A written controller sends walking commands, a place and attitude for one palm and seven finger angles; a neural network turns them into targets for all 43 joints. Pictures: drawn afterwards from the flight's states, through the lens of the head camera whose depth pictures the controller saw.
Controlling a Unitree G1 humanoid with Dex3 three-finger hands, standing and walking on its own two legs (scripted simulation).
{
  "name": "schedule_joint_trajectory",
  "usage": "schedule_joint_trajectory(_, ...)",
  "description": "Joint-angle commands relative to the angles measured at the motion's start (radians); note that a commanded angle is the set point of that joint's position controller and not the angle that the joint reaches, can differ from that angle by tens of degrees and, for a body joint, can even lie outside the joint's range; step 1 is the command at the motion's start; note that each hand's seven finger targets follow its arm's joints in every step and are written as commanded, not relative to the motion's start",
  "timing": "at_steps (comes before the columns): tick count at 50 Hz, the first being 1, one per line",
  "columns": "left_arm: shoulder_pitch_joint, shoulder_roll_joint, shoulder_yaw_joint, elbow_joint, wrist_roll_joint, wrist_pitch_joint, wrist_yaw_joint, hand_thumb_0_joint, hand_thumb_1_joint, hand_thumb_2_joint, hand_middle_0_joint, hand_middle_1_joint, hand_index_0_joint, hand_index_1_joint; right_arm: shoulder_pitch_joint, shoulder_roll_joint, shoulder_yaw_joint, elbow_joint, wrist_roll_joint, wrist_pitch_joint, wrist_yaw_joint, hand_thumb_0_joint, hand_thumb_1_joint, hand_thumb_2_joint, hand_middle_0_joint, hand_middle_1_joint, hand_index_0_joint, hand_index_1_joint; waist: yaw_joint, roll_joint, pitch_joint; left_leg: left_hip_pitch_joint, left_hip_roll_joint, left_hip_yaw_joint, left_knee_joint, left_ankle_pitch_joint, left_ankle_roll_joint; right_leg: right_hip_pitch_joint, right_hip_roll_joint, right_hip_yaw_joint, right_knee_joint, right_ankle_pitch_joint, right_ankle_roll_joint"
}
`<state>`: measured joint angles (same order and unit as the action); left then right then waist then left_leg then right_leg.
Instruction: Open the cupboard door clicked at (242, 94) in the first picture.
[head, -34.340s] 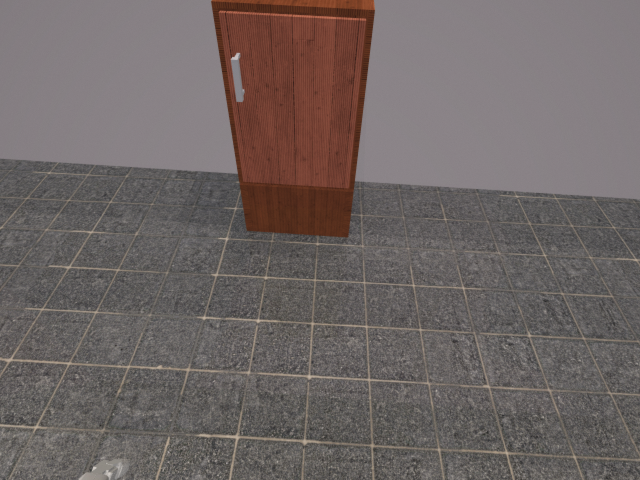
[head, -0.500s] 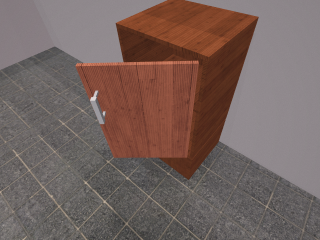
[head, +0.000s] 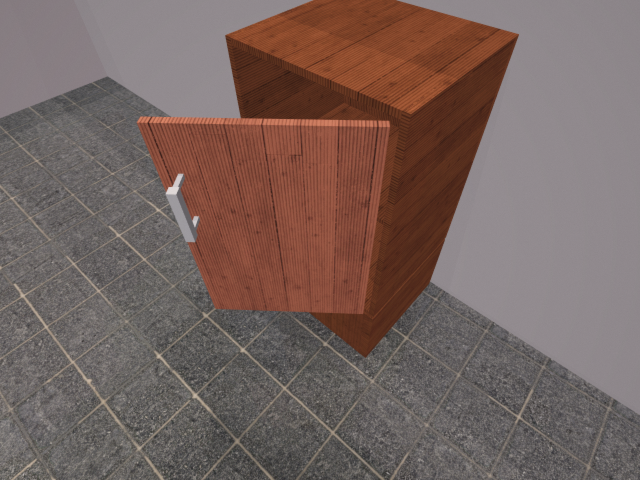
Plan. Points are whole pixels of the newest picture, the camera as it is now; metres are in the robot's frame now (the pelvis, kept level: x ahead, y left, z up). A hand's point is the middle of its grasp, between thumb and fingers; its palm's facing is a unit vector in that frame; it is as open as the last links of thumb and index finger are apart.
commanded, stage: shuffle to correct the standing spot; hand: left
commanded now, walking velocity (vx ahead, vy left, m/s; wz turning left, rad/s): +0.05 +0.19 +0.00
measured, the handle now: (185, 208) +0.57 +0.30 -0.05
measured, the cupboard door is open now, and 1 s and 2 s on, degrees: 39 39 39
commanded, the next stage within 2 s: come to a stop and stand still in 0.50 s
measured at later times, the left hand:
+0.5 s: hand out of the picture +0.04 +0.24 -0.16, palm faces +0.07 -0.96 -0.28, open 7.3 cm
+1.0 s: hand out of the picture +0.09 +0.31 -0.17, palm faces +0.00 -0.98 -0.21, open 7.4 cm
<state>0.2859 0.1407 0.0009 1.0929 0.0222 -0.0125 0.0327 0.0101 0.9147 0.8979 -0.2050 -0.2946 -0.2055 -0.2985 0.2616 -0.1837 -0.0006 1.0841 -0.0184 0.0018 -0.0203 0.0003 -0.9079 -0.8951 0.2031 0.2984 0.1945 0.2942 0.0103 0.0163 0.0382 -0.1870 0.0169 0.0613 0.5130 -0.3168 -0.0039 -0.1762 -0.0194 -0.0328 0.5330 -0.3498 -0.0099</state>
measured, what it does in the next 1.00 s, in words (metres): steps to the left: left foot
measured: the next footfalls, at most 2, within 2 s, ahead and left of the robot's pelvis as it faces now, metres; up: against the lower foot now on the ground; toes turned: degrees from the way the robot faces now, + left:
left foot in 0.70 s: +0.10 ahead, +0.23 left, +0.00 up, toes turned +5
right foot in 1.14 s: +0.03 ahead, -0.01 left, +0.00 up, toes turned -3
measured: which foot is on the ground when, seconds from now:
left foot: down 0.00-0.38, up 0.40-0.68, down 0.70-1.00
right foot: down 0.00-0.70, up 0.72-1.00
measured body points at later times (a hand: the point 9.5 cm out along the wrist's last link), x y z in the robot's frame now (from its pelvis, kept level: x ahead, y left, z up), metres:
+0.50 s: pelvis +0.02 +0.05 +0.00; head +0.05 +0.02 +0.45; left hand +0.04 +0.29 -0.14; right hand +0.06 -0.19 -0.17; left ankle -0.02 +0.16 -0.67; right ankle -0.02 -0.07 -0.73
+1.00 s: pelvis +0.03 +0.12 +0.01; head +0.07 +0.13 +0.45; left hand +0.09 +0.36 -0.15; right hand +0.07 -0.12 -0.14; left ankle +0.06 +0.23 -0.73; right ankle -0.02 +0.01 -0.68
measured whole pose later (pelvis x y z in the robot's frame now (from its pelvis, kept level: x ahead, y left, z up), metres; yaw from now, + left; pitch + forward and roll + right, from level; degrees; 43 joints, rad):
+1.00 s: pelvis +0.03 +0.12 +0.01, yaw -1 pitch +2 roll +0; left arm 0.21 0.20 0.06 0.99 0.03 0.06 0.01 0.01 0.91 0.90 -0.20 -0.29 -0.20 -0.30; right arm 0.22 -0.16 -0.02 0.99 -0.04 0.00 -0.04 0.00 -0.92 -0.89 0.21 0.30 0.20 0.30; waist -0.02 -0.03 0.05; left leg -0.29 0.04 0.09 0.46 -0.19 0.02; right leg -0.40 0.00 -0.03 0.95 -0.48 0.02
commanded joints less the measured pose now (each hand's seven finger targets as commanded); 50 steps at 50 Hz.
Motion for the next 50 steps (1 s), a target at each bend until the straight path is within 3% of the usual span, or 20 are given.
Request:
schedule_joint_trajectory(1, 0.079, 0.202, 0.057, -0.041, -0.001, -0.007, 0.014, 0.0, 0.9, 0.9, -0.2, -0.3, -0.2, -0.3, 0.025, -0.056, -0.021, -0.061, 0.005, -0.003, -0.002, 0.0, -0.9, -0.9, 0.2, 0.3, 0.2, 0.3, 0.017, -0.168, 0.044, -0.123, 0.015, 0.015, 0.038, 0.013, 0.0, 0.033, -0.263, 0.252, -0.162, 0.421, -0.125)
schedule_joint_trajectory(6, 0.05, 0.186, 0.069, -0.074, 0.001, 0.008, 0.016, 0.0, 0.9, 0.9, -0.2, -0.3, -0.2, -0.3, 0.065, -0.077, -0.03, -0.062, 0.004, -0.01, 0.0, 0.0, -0.9, -0.9, 0.2, 0.3, 0.2, 0.3, -0.001, -0.061, 0.006, 0.02, 0.046, -0.006, -0.052, 0.247, 0.017, -0.045, -0.184, 0.135, -0.029, 0.408, -0.077)
schedule_joint_trajectory(9, 0.002, 0.124, 0.057, -0.107, 0.006, 0.023, 0.015, 0.0, 0.9, 0.9, -0.2, -0.3, -0.2, -0.3, 0.117, -0.137, -0.043, -0.064, -0.002, -0.009, -0.007, 0.0, -0.9, -0.9, 0.2, 0.3, 0.2, 0.3, -0.015, 0.18, -0.007, 0.119, 0.205, -0.177, -0.108, 0.557, 0.146, -0.2, -0.031, -0.042, 0.175, -0.071, -0.006)
schedule_joint_trajectory(12, -0.023, 0.1, 0.052, -0.126, 0.001, 0.033, 0.011, 0.0, 0.9, 0.9, -0.2, -0.3, -0.2, -0.3, 0.089, -0.129, -0.041, -0.102, -0.006, -0.002, -0.01, 0.0, -0.9, -0.9, 0.2, 0.3, 0.2, 0.3, -0.009, 0.172, 0.018, 0.075, 0.23, -0.197, -0.144, 0.581, 0.219, -0.257, -0.04, -0.035, 0.329, -0.257, -0.014)
schedule_joint_trajectory(16, 0.094, 0.085, 0.054, -0.093, 0.004, 0.02, 0.008, 0.0, 0.9, 0.9, -0.2, -0.3, -0.2, -0.3, -0.002, -0.134, -0.044, -0.142, -0.004, 0.001, -0.006, 0.0, -0.9, -0.9, 0.2, 0.3, 0.2, 0.3, 0.067, 0.06, -0.029, -0.049, 0.158, -0.1, -0.021, 0.493, 0.155, -0.029, -0.061, -0.057, 0.056, 0.062, -0.018)
schedule_joint_trajectory(17, 0.135, 0.129, 0.063, -0.081, 0.008, 0.009, 0.013, 0.0, 0.9, 0.9, -0.2, -0.3, -0.2, -0.3, -0.007, -0.118, -0.046, -0.153, 0.004, -0.001, -0.004, 0.0, -0.9, -0.9, 0.2, 0.3, 0.2, 0.3, 0.083, -0.059, -0.05, -0.144, 0.099, -0.052, 0.08, 0.356, 0.102, 0.085, -0.153, 0.059, -0.056, 0.2, -0.047)
schedule_joint_trajectory(18, 0.184, 0.214, 0.083, -0.073, 0.015, 0.0, 0.02, 0.0, 0.9, 0.9, -0.2, -0.3, -0.2, -0.3, -0.021, -0.082, -0.044, -0.177, 0.01, -0.001, 0.001, 0.0, -0.9, -0.9, 0.2, 0.3, 0.2, 0.3, 0.092, -0.287, -0.06, -0.325, -0.013, 0.032, 0.241, 0.047, 0.033, 0.208, -0.376, 0.342, -0.141, 0.453, -0.132)
schedule_joint_trajectory(19, 0.218, 0.251, 0.086, -0.073, 0.005, -0.006, 0.021, 0.0, 0.9, 0.9, -0.2, -0.3, -0.2, -0.3, -0.055, -0.089, -0.049, -0.19, 0.002, 0.007, 0.002, 0.0, -0.9, -0.9, 0.2, 0.3, 0.2, 0.3, 0.102, -0.258, -0.038, -0.38, -0.034, -0.013, 0.432, -0.271, 0.001, 0.175, -0.512, 0.444, -0.196, 0.662, -0.231)
schedule_joint_trajectory(21, 0.152, 0.216, 0.087, -0.087, 0.01, -0.01, 0.029, 0.0, 0.9, 0.9, -0.2, -0.3, -0.2, -0.3, -0.062, -0.084, -0.052, -0.179, -0.006, 0.018, 0.008, 0.0, -0.9, -0.9, 0.2, 0.3, 0.2, 0.3, 0.077, -0.254, -0.002, -0.441, 0.007, -0.086, 0.588, -0.218, -0.006, 0.13, -0.446, 0.338, -0.173, 0.683, -0.236)
schedule_joint_trajectory(25, 0.052, 0.209, 0.085, -0.134, 0.016, -0.013, 0.021, 0.0, 0.9, 0.9, -0.2, -0.3, -0.2, -0.3, -0.061, -0.055, -0.051, -0.177, 0.0, 0.027, 0.036, 0.0, -0.9, -0.9, 0.2, 0.3, 0.2, 0.3, 0.031, -0.223, 0.003, -0.387, 0.018, -0.034, 0.524, -0.08, -0.03, 0.043, -0.325, 0.104, -0.156, 0.622, -0.153)
schedule_joint_trajectory(30, 0.025, 0.277, 0.108, -0.151, 0.02, 0.0, 0.01, 0.0, 0.9, 0.9, -0.2, -0.3, -0.2, -0.3, -0.078, -0.038, -0.048, -0.193, 0.013, 0.021, 0.044, 0.0, -0.9, -0.9, 0.2, 0.3, 0.2, 0.3, 0.033, -0.222, 0.001, -0.196, -0.017, 0.054, 0.224, -0.005, -0.036, -0.059, -0.3, 0.05, -0.12, 0.46, -0.107)
schedule_joint_trajectory(32, 0.009, 0.265, 0.105, -0.151, 0.017, 0.011, 0.007, 0.0, 0.9, 0.9, -0.2, -0.3, -0.2, -0.3, -0.002, -0.041, -0.051, -0.167, 0.009, 0.007, 0.037, 0.0, -0.9, -0.9, 0.2, 0.3, 0.2, 0.3, -0.005, -0.21, -0.028, -0.024, -0.034, 0.092, 0.049, 0.113, -0.033, -0.125, -0.248, 0.011, -0.042, 0.339, -0.065)
schedule_joint_trajectory(33, 0.006, 0.223, 0.095, -0.158, 0.019, 0.021, 0.007, 0.0, 0.9, 0.9, -0.2, -0.3, -0.2, -0.3, 0.081, -0.065, -0.056, -0.14, 0.008, -0.004, 0.031, 0.0, -0.9, -0.9, 0.2, 0.3, 0.2, 0.3, -0.039, -0.129, -0.062, 0.086, 0.0, 0.055, -0.037, 0.193, -0.029, -0.155, -0.195, -0.025, 0.078, 0.226, -0.034)
schedule_joint_trajectory(34, 0.038, 0.161, 0.082, -0.158, 0.005, 0.029, 0.004, 0.0, 0.9, 0.9, -0.2, -0.3, -0.2, -0.3, 0.138, -0.152, -0.072, -0.129, -0.002, -0.014, 0.023, 0.0, -0.9, -0.9, 0.2, 0.3, 0.2, 0.3, -0.048, 0.131, -0.124, 0.183, 0.152, -0.121, -0.069, 0.401, 0.021, -0.236, -0.095, -0.09, 0.236, -0.044, 0.017)
schedule_joint_trajectory(35, 0.049, 0.101, 0.066, -0.167, -0.002, 0.04, 0.008, 0.0, 0.9, 0.9, -0.2, -0.3, -0.2, -0.3, 0.166, -0.219, -0.082, -0.133, -0.004, -0.015, 0.012, 0.0, -0.9, -0.9, 0.2, 0.3, 0.2, 0.3, -0.057, 0.315, -0.137, 0.103, 0.33, -0.365, -0.185, 0.538, 0.121, -0.282, -0.017, -0.048, 0.413, -0.346, 0.041)
schedule_joint_trajectory(36, 0.057, 0.115, 0.067, -0.173, -0.002, 0.043, 0.014, 0.0, 0.9, 0.9, -0.2, -0.3, -0.2, -0.3, 0.138, -0.215, -0.076, -0.148, -0.008, -0.007, 0.005, 0.0, -0.9, -0.9, 0.2, 0.3, 0.2, 0.3, -0.053, 0.212, -0.115, 0.006, 0.368, -0.394, -0.225, 0.406, 0.19, -0.248, -0.026, 0.038, 0.507, -0.32, 0.01)
schedule_joint_trajectory(37, 0.035, 0.099, 0.059, -0.17, 0.0, 0.035, 0.01, 0.0, 0.9, 0.9, -0.2, -0.3, -0.2, -0.3, 0.075, -0.188, -0.066, -0.156, -0.015, -0.016, -0.001, 0.0, -0.9, -0.9, 0.2, 0.3, 0.2, 0.3, -0.032, 0.139, -0.051, -0.06, 0.347, -0.361, -0.249, 0.303, 0.201, -0.25, -0.048, 0.04, 0.516, -0.254, -0.002)
schedule_joint_trajectory(39, 0.043, 0.103, 0.06, -0.122, 0.003, 0.031, 0.001, 0.0, 0.9, 0.9, -0.2, -0.3, -0.2, -0.3, -0.018, -0.133, -0.049, -0.153, -0.017, -0.025, -0.01, 0.0, -0.9, -0.9, 0.2, 0.3, 0.2, 0.3, -0.004, 0.207, -0.016, -0.1, 0.306, -0.306, -0.236, 0.337, 0.176, -0.253, -0.06, 0.065, 0.524, -0.159, 0.005)
schedule_joint_trajectory(43, 0.033, 0.111, 0.064, -0.118, 0.001, 0.051, -0.019, 0.0, 0.9, 0.9, -0.2, -0.3, -0.2, -0.3, 0.034, -0.137, -0.052, -0.129, -0.014, -0.019, -0.03, 0.0, -0.9, -0.9, 0.2, 0.3, 0.2, 0.3, -0.019, 0.103, -0.047, -0.005, 0.302, -0.223, -0.191, 0.598, 0.175, -0.271, -0.023, 0.047, 0.509, -0.1, 0.022)
schedule_joint_trajectory(50, -0.043, 0.084, 0.065, -0.168, -0.001, 0.063, -0.03, 0.0, 0.9, 0.9, -0.2, -0.3, -0.2, -0.3, 0.059, -0.177, -0.076, -0.105, -0.022, -0.009, -0.034, 0.0, -0.9, -0.9, 0.2, 0.3, 0.2, 0.3, -0.043, 0.134, -0.086, 0.055, 0.31, -0.209, -0.184, 0.534, 0.185, -0.23, -0.01, 0.016, 0.312, -0.137, 0.024)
